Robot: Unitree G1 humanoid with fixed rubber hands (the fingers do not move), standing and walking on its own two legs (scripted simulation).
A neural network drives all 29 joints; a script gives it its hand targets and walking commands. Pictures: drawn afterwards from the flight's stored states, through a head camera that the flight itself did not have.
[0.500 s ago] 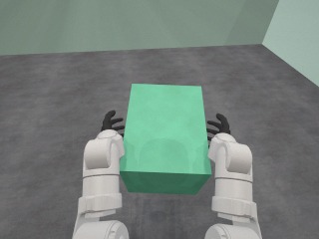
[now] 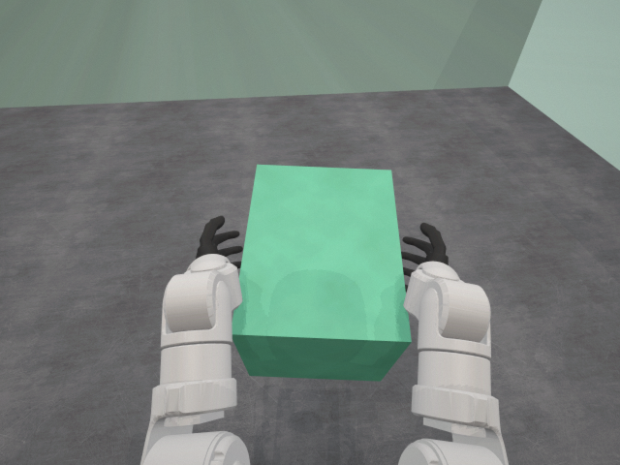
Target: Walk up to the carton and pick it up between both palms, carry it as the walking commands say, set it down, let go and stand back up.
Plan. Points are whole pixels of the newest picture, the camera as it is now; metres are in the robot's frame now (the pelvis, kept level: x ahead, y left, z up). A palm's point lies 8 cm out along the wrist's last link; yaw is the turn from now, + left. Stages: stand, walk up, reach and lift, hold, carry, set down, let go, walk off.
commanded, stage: carry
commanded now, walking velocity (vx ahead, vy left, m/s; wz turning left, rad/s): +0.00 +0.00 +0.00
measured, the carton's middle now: (319, 274) +0.38 +0.00 +0.04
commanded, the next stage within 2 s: none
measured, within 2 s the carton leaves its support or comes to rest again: neither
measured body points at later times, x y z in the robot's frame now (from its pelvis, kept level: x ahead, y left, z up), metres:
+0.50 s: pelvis -0.01 +0.02 -0.01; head -0.02 +0.02 +0.44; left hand +0.33 +0.17 +0.12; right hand +0.35 -0.11 +0.12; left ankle -0.01 +0.11 -0.73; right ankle +0.05 -0.10 -0.73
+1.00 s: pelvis -0.07 +0.06 +0.00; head -0.05 +0.06 +0.45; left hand +0.17 +0.28 +0.08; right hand +0.25 +0.01 +0.08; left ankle -0.08 +0.18 -0.69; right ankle -0.03 -0.08 -0.73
